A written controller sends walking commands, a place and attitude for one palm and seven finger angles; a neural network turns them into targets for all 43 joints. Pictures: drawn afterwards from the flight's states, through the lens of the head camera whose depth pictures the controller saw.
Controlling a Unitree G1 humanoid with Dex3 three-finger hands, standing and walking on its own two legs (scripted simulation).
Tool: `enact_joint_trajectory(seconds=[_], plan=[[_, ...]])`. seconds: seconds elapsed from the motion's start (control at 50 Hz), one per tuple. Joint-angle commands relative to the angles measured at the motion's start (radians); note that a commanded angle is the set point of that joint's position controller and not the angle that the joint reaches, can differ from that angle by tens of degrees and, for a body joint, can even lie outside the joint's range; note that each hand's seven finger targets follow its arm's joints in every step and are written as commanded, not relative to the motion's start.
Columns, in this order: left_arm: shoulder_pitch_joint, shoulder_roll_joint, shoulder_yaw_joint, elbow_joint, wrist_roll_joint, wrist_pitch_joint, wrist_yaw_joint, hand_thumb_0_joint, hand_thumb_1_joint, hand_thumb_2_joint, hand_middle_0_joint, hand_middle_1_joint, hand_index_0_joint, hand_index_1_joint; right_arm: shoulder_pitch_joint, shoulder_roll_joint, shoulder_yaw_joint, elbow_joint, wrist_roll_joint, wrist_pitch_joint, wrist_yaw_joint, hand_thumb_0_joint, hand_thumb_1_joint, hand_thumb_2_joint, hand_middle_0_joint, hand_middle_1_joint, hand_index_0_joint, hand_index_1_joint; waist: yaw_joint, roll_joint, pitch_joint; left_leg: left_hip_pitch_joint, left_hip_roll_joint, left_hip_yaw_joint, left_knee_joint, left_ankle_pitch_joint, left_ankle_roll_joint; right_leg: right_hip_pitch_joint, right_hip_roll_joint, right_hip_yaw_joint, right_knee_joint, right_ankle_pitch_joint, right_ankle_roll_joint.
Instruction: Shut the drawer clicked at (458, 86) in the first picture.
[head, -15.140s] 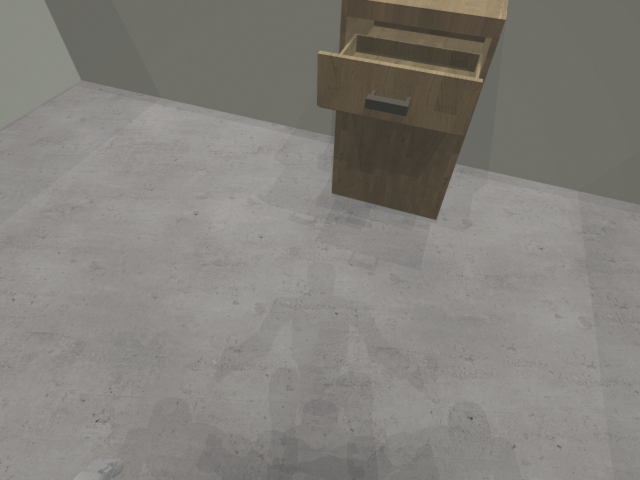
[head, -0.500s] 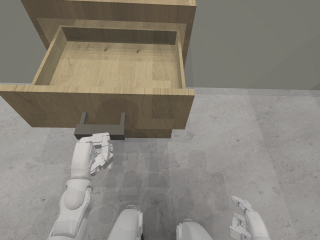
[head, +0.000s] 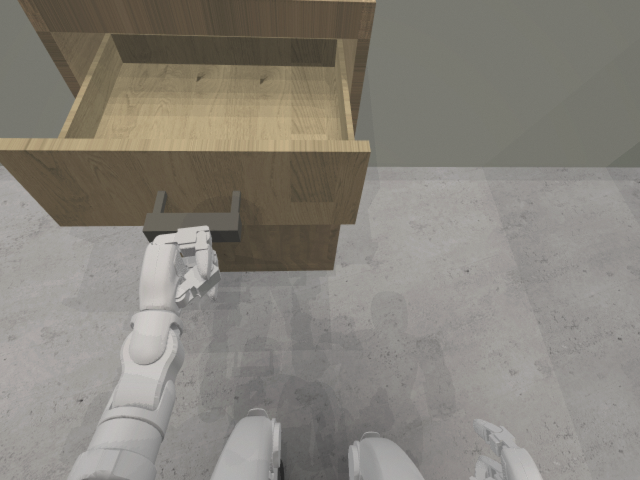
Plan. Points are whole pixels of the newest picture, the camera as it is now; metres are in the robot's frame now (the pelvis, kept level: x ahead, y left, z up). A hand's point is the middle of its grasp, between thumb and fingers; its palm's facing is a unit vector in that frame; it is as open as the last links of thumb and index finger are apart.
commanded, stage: push the drawer shut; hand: left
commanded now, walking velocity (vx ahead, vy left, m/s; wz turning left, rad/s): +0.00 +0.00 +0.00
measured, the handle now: (196, 212) +0.45 +0.18 +0.03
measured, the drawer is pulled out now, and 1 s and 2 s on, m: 0.24 0.11 0.00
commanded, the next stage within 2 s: none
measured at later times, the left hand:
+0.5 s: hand (223, 228) +0.42 +0.14 +0.03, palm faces +0.06 -1.00 -0.04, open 3.3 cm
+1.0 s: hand (228, 189) +0.49 +0.14 +0.03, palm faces +0.08 -1.00 -0.04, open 3.4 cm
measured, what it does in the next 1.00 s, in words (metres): stands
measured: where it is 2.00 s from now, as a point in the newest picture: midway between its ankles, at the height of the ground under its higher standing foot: outside the picture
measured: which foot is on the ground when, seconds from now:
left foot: down 0.00-1.00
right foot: down 0.00-1.00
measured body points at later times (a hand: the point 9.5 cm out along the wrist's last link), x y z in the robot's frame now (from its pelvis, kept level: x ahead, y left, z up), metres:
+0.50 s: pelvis +0.00 +0.00 +0.00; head +0.10 +0.02 +0.43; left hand +0.41 +0.19 +0.03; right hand +0.08 -0.25 -0.12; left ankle +0.06 +0.10 -0.63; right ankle -0.01 -0.10 -0.63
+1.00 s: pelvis +0.00 +0.00 -0.01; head +0.13 +0.02 +0.42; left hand +0.48 +0.19 +0.04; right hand +0.02 -0.26 -0.13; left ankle +0.06 +0.10 -0.63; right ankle -0.01 -0.10 -0.63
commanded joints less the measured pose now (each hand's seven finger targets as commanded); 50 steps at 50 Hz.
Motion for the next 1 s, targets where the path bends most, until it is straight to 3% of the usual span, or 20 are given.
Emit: enact_joint_trajectory(seconds=[0.0, 0.1, 0.12, 0.14, 0.2, 0.22, 0.26, 0.32, 0.42, 0.44, 0.56, 0.6, 0.72, 0.76, 0.8, 0.88, 0.98], plan=[[-0.366, 0.092, 0.039, -0.174, -0.005, -0.084, 0.006, 0.0, 0.9, 0.9, -1.4, -1.6, -1.4, -1.6, 0.021, -0.144, -0.056, -0.102, 0.002, -0.038, -0.012, 0.0, -0.9, -0.9, 0.2, 0.3, 0.2, 0.3, -0.029, 0.031, -0.347, 0.386, -0.007, -0.051, -0.149, 0.17, -0.002, 0.023, -0.011, 0.064, -0.215, 0.243, 0.018], [-0.433, 0.121, 0.076, -0.101, 0.003, -0.096, 0.015, 0.0, 0.9, 0.9, -1.4, -1.6, -1.4, -1.6, 0.044, -0.15, -0.059, -0.089, -0.003, -0.031, -0.007, 0.0, -0.9, -0.9, 0.2, 0.3, 0.2, 0.3, -0.032, 0.015, -0.369, 0.376, -0.009, -0.05, -0.142, 0.174, -0.001, 0.025, -0.008, 0.068, -0.212, 0.248, 0.02], [-0.458, 0.118, 0.073, -0.076, 0.002, -0.096, 0.014, 0.0, 0.9, 0.9, -1.4, -1.6, -1.4, -1.6, 0.044, -0.149, -0.058, -0.082, -0.002, -0.03, -0.007, 0.0, -0.9, -0.9, 0.2, 0.3, 0.2, 0.3, -0.044, 0.004, -0.358, 0.368, -0.009, -0.049, -0.14, 0.168, 0.001, 0.019, -0.008, 0.069, -0.216, 0.246, 0.022], [-0.476, 0.145, 0.095, -0.066, 0.005, -0.1, 0.013, 0.0, 0.9, 0.9, -1.4, -1.6, -1.4, -1.6, 0.055, -0.154, -0.059, -0.08, -0.003, -0.029, -0.008, 0.0, -0.9, -0.9, 0.2, 0.3, 0.2, 0.3, -0.042, 0.008, -0.357, 0.367, -0.008, -0.052, -0.14, 0.175, 0.001, 0.016, -0.005, 0.067, -0.209, 0.25, 0.02], [-0.497, 0.107, 0.068, -0.059, 0.01, -0.109, 0.011, 0.0, 0.9, 0.9, -1.4, -1.6, -1.4, -1.6, 0.066, -0.15, -0.063, -0.078, -0.005, -0.024, 0.0, 0.0, -0.9, -0.9, 0.2, 0.3, 0.2, 0.3, -0.037, 0.059, -0.407, 0.434, -0.004, -0.058, -0.144, 0.223, -0.007, -0.004, -0.004, 0.055, -0.196, 0.279, 0.015], [-0.51, 0.115, 0.08, -0.032, 0.01, -0.105, 0.015, 0.0, 0.9, 0.9, -1.4, -1.6, -1.4, -1.6, 0.072, -0.153, -0.065, -0.072, -0.005, -0.02, 0.001, 0.0, -0.9, -0.9, 0.2, 0.3, 0.2, 0.3, -0.046, 0.028, -0.393, 0.425, -0.003, -0.059, -0.144, 0.217, -0.006, -0.008, -0.003, 0.055, -0.201, 0.275, 0.018], [-0.555, 0.135, 0.094, -0.019, 0.016, -0.112, 0.017, 0.0, 0.9, 0.9, -1.4, -1.6, -1.4, -1.6, 0.081, -0.157, -0.065, -0.066, -0.007, -0.017, 0.001, 0.0, -0.9, -0.9, 0.2, 0.3, 0.2, 0.3, -0.05, 0.037, -0.395, 0.428, -0.002, -0.064, -0.143, 0.222, -0.006, -0.021, 0.0, 0.053, -0.194, 0.278, 0.017], [-0.612, 0.114, 0.077, 0.006, 0.025, -0.12, 0.023, 0.0, 0.9, 0.9, -1.4, -1.6, -1.4, -1.6, 0.093, -0.157, -0.068, -0.06, -0.009, -0.013, 0.005, 0.0, -0.9, -0.9, 0.2, 0.3, 0.2, 0.3, -0.059, 0.04, -0.405, 0.443, 0.0, -0.073, -0.147, 0.21, -0.008, -0.044, 0.0, 0.047, -0.192, 0.256, 0.016], [-0.699, 0.141, 0.108, 0.075, 0.036, -0.133, 0.034, 0.0, 0.9, 0.9, -1.4, -1.6, -1.4, -1.6, 0.112, -0.159, -0.068, -0.044, -0.014, -0.005, 0.007, 0.0, -0.9, -0.9, 0.2, 0.3, 0.2, 0.3, -0.073, 0.035, -0.411, 0.421, -0.004, -0.066, -0.139, 0.192, -0.004, -0.045, 0.001, 0.054, -0.198, 0.245, 0.019], [-0.709, 0.175, 0.134, 0.087, 0.039, -0.137, 0.032, 0.0, 0.9, 0.9, -1.4, -1.6, -1.4, -1.6, 0.122, -0.164, -0.068, -0.043, -0.016, -0.005, 0.006, 0.0, -0.9, -0.9, 0.2, 0.3, 0.2, 0.3, -0.07, 0.025, -0.421, 0.41, -0.004, -0.067, -0.134, 0.194, -0.002, -0.037, 0.004, 0.058, -0.191, 0.247, 0.019], [-0.804, 0.19, 0.151, 0.194, 0.048, -0.145, 0.018, 0.0, 0.9, 0.9, -1.4, -1.6, -1.4, -1.6, 0.147, -0.161, -0.063, -0.029, -0.019, 0.006, 0.009, 0.0, -0.9, -0.9, 0.2, 0.3, 0.2, 0.3, -0.084, 0.055, -0.413, 0.406, -0.007, -0.065, -0.13, 0.186, -0.002, -0.062, 0.008, 0.059, -0.193, 0.238, 0.017], [-0.839, 0.24, 0.192, 0.212, 0.046, -0.152, 0.014, 0.0, 0.9, 0.9, -1.4, -1.6, -1.4, -1.6, 0.156, -0.163, -0.064, -0.024, -0.021, 0.009, 0.007, 0.0, -0.9, -0.9, 0.2, 0.3, 0.2, 0.3, -0.084, 0.035, -0.433, 0.372, -0.008, -0.055, -0.116, 0.183, 0.003, -0.03, 0.008, 0.076, -0.197, 0.248, 0.023], [-0.919, 0.253, 0.203, 0.297, 0.051, -0.159, -0.01, 0.0, 0.9, 0.9, -1.4, -1.6, -1.4, -1.6, 0.18, -0.164, -0.061, -0.015, -0.025, 0.02, 0.009, 0.0, -0.9, -0.9, 0.2, 0.3, 0.2, 0.3, -0.1, 0.061, -0.433, 0.365, -0.007, -0.056, -0.105, 0.199, 0.004, -0.053, 0.01, 0.072, -0.187, 0.26, 0.021], [-0.938, 0.255, 0.209, 0.296, 0.052, -0.165, -0.013, 0.0, 0.9, 0.9, -1.4, -1.6, -1.4, -1.6, 0.192, -0.167, -0.062, -0.012, -0.028, 0.023, 0.012, 0.0, -0.9, -0.9, 0.2, 0.3, 0.2, 0.3, -0.098, 0.089, -0.474, 0.412, -0.004, -0.065, -0.102, 0.24, 0.002, -0.07, 0.013, 0.063, -0.173, 0.283, 0.019], [-0.958, 0.274, 0.222, 0.328, 0.054, -0.162, -0.011, 0.0, 0.9, 0.9, -1.4, -1.6, -1.4, -1.6, 0.201, -0.17, -0.063, -0.007, -0.029, 0.03, 0.013, 0.0, -0.9, -0.9, 0.2, 0.3, 0.2, 0.3, -0.108, 0.071, -0.451, 0.388, -0.002, -0.062, -0.098, 0.232, 0.003, -0.071, 0.013, 0.066, -0.179, 0.28, 0.021], [-1.004, 0.284, 0.226, 0.341, 0.066, -0.168, -0.008, 0.0, 0.9, 0.9, -1.4, -1.6, -1.4, -1.6, 0.22, -0.173, -0.067, 0.002, -0.035, 0.039, 0.017, 0.0, -0.9, -0.9, 0.2, 0.3, 0.2, 0.3, -0.114, 0.094, -0.491, 0.417, 0.001, -0.07, -0.09, 0.272, 0.002, -0.089, 0.014, 0.061, -0.165, 0.303, 0.019], [-1.059, 0.32, 0.249, 0.397, 0.081, -0.163, -0.003, 0.0, 0.9, 0.9, -1.4, -1.6, -1.4, -1.6, 0.239, -0.173, -0.064, 0.012, -0.039, 0.05, 0.022, 0.0, -0.9, -0.9, 0.2, 0.3, 0.2, 0.3, -0.13, 0.079, -0.471, 0.363, -0.002, -0.061, -0.076, 0.255, 0.009, -0.076, 0.016, 0.07, -0.171, 0.302, 0.022]])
